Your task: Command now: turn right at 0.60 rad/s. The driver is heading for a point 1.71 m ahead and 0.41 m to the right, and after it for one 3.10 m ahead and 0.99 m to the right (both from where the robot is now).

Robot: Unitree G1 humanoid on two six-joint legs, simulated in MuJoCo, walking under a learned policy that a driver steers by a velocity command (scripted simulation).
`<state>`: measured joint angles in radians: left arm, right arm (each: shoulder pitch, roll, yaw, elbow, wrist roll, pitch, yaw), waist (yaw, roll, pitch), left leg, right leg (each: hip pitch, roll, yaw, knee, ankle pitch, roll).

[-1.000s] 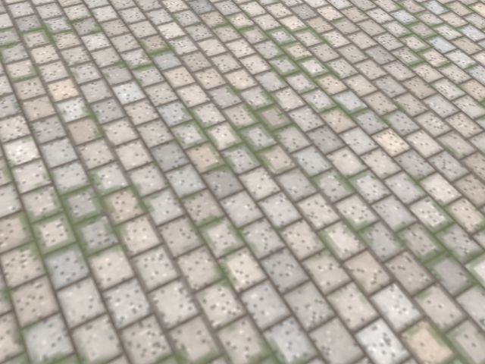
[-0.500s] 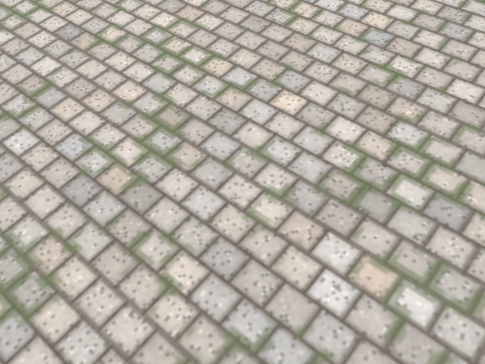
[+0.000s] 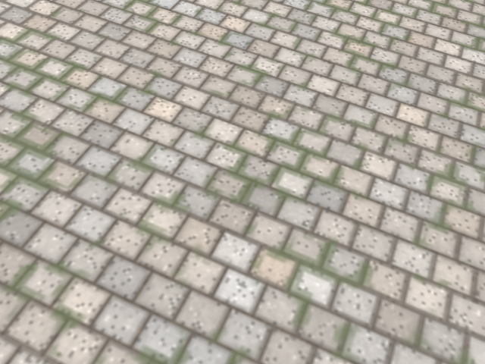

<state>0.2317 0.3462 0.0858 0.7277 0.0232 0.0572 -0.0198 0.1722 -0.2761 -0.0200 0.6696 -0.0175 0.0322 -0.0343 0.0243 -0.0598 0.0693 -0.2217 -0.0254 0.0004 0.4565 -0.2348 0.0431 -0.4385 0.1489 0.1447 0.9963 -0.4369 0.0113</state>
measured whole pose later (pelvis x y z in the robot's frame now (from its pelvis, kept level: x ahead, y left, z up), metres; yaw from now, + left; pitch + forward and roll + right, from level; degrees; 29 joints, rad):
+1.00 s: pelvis +0.16 -0.04 +0.00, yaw -22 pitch +0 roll -1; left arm 0.38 0.30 0.04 0.88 0.03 -0.05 -0.02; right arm 0.24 -0.27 -0.04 0.76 -0.03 -0.05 0.01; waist 0.03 -0.04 0.01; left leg -0.24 -0.04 0.04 0.47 -0.24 0.07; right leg -0.29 0.06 0.08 0.96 -0.36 -0.09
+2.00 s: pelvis +0.67 -0.24 -0.02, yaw -22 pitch +0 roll -1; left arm 0.43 0.22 0.02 1.07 0.01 -0.07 0.01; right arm 0.04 -0.22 -0.02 0.82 -0.04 -0.07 0.01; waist 0.05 -0.01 0.06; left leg -0.43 -0.02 0.10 0.57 -0.14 0.10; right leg -0.06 0.06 -0.02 0.79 -0.44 -0.07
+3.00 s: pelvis +1.15 -0.43 -0.01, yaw -4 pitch +1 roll -1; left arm 0.41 0.20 0.05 1.02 0.03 -0.09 0.03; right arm 0.02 -0.20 -0.05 0.83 -0.04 0.00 0.06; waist 0.05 0.01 0.07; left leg -0.52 0.03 0.13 0.64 -0.16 0.13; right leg 0.11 -0.02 -0.33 0.32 -0.41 0.01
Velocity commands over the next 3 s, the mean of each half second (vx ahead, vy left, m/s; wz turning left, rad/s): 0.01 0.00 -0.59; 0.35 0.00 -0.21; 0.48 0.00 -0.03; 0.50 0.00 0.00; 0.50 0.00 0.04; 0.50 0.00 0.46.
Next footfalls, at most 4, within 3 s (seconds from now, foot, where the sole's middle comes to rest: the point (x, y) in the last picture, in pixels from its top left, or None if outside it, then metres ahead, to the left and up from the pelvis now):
0.34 right None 0.01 -0.12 -0.78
0.88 left None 0.24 0.01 -0.78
1.40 right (334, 359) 0.48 -0.26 -0.78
1.96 left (310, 247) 0.83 -0.22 -0.78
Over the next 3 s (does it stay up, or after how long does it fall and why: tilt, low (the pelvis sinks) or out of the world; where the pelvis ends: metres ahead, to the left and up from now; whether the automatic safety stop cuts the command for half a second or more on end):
stays up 1.15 -0.43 -0.01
